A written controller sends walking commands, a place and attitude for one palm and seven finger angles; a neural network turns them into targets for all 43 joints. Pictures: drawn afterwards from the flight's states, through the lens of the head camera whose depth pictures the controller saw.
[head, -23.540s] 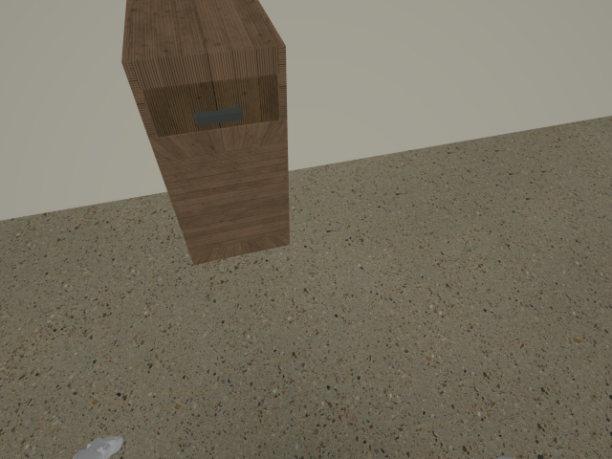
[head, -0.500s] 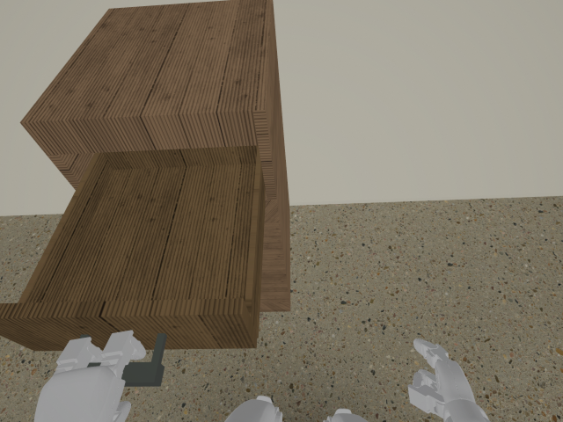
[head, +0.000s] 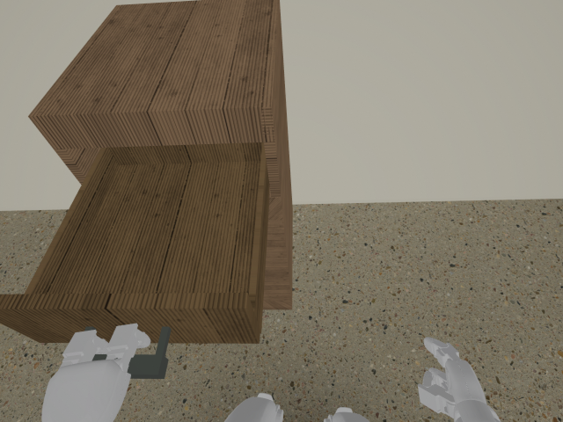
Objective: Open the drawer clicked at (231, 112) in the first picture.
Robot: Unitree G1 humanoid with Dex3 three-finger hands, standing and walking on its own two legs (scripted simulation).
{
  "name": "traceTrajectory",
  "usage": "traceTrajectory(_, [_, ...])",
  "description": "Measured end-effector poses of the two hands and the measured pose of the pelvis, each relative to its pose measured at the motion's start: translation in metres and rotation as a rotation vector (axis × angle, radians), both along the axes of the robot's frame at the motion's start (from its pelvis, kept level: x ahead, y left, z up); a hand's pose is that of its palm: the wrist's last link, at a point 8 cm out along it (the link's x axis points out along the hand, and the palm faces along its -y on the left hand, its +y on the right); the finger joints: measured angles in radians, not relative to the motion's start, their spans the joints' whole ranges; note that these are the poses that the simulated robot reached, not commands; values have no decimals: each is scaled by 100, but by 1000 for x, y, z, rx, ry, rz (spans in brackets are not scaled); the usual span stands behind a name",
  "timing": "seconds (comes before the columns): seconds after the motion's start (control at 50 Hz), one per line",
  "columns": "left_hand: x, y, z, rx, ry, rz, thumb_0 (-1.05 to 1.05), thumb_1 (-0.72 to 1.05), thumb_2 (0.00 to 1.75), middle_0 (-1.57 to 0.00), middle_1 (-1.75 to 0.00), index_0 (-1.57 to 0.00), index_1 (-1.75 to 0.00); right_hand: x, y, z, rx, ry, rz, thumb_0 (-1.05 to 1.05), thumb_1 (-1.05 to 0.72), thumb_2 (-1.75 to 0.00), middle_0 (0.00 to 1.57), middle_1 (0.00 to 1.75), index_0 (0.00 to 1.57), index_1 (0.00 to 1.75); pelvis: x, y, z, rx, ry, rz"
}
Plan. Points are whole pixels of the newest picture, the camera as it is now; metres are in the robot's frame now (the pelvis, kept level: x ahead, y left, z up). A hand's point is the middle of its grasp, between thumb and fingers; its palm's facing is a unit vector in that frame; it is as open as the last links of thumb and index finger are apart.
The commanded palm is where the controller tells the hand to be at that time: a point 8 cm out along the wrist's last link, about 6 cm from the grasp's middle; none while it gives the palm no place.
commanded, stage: lift the hand off the handle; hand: left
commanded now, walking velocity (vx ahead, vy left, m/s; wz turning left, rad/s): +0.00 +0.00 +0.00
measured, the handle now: (122, 349) +0.20 +0.25 +0.00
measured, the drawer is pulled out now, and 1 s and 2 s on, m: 0.30 0.30 0.30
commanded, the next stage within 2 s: none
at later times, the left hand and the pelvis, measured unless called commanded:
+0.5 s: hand (107, 389) +0.15 +0.25 +0.01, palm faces -0.06 -0.11 -0.99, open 13.7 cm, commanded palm +0.14 +0.25 +0.07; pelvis +0.01 +0.01 +0.02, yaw -1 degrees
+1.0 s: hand (89, 381) +0.16 +0.26 +0.04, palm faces -0.03 -0.12 -0.99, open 13.5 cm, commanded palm +0.14 +0.25 +0.11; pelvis +0.02 +0.02 +0.04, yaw -1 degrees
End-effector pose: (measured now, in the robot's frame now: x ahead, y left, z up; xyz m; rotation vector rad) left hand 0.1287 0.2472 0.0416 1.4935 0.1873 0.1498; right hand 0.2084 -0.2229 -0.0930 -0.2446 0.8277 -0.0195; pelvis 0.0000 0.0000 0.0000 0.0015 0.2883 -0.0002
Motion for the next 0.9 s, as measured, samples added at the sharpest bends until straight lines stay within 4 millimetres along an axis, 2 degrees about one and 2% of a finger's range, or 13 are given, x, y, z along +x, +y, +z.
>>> traceTrajectory(0.2, [6,-2,3,-6,19,31,0,-49,30,-33,-122,-33,-121,-7,15,3,46,2,0,1,-90,-90,20,30,21,30,-1,0,6,2,-23,-3])
traceTrajectory(0.3, [7,0,13,-16,21,27,0,-49,30,-33,-121,-33,-121,-10,11,15,38,-8,-11,1,-90,-90,21,30,21,30,1,1,14,1,-43,-7])
traceTrajectory(0.46, [8,3,19,-31,39,4,0,-49,30,-34,-120,-34,-121,-8,0,30,-2,-24,-24,1,-90,-90,21,30,21,30,5,5,21,-6,-59,-7])
traceTrajectory(0.56, [8,4,22,-39,42,-10,0,-49,30,-34,-120,-35,-121,-4,-1,35,-14,-28,-23,1,-90,-90,20,30,20,30,8,8,24,-9,-63,-8])
traceTrajectory(0.9, [8,11,52,-41,3,1,0,-49,30,-32,-120,-39,-121,10,31,43,59,-49,20,1,-90,-90,20,30,21,30,17,21,32,-14,-89,-11])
